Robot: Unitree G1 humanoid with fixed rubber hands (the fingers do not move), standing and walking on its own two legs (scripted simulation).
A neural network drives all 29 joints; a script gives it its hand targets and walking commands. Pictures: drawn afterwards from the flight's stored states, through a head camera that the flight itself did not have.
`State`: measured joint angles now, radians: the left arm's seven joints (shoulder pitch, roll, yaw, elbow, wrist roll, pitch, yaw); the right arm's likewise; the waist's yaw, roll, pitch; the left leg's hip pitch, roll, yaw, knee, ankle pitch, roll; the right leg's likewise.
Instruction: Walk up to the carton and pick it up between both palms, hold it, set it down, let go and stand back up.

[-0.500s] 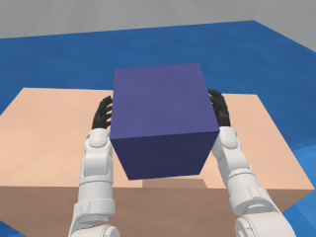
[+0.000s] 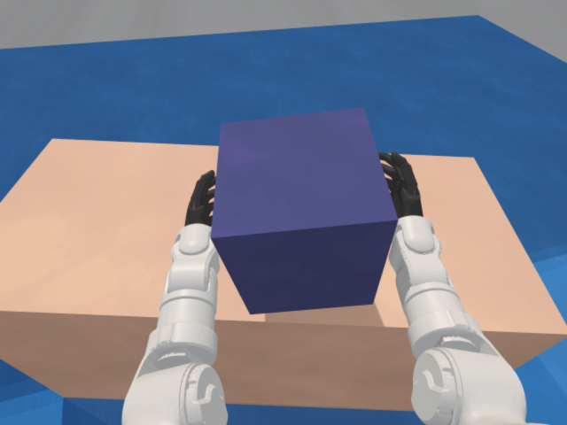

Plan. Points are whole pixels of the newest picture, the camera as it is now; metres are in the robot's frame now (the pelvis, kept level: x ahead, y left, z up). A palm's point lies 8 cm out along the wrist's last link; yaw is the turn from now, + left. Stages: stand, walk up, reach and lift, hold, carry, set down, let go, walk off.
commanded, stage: set down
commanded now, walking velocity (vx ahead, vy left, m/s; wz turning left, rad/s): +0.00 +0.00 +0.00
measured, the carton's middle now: (301, 220) +0.41 +0.01 +0.07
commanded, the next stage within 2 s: none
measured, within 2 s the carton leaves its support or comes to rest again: neither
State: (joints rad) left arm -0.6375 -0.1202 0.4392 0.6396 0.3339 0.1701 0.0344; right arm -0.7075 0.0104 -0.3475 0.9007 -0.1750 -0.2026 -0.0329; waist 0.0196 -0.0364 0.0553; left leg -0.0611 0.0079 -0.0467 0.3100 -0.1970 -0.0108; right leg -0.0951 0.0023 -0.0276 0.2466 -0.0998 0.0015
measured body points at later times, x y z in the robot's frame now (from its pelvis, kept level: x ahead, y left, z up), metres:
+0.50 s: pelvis +0.03 +0.00 +0.00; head +0.06 +0.01 +0.45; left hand +0.41 +0.17 +0.05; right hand +0.44 -0.13 +0.08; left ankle -0.01 +0.12 -0.75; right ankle +0.03 -0.12 -0.75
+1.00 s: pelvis +0.02 +0.00 +0.00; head +0.08 +0.00 +0.44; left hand +0.41 +0.17 +0.02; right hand +0.45 -0.13 +0.06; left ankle -0.01 +0.12 -0.75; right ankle +0.03 -0.12 -0.75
